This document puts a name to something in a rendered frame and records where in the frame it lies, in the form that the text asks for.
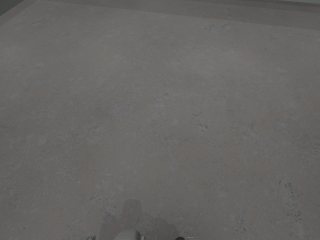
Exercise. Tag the robot left thigh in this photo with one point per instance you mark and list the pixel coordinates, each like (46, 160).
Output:
(129, 234)

